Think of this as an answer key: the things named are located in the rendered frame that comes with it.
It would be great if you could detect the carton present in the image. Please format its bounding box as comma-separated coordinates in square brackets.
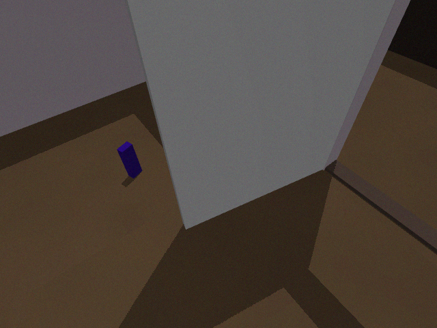
[117, 142, 142, 178]

